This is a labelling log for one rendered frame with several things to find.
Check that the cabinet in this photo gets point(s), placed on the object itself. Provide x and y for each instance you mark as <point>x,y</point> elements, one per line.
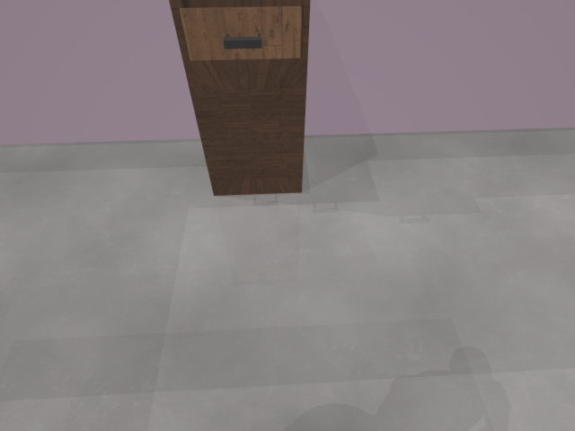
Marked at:
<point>250,112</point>

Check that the handle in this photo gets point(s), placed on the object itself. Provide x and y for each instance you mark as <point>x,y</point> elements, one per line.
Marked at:
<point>242,42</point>

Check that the drawer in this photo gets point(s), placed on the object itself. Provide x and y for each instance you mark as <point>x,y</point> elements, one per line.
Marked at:
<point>205,28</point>

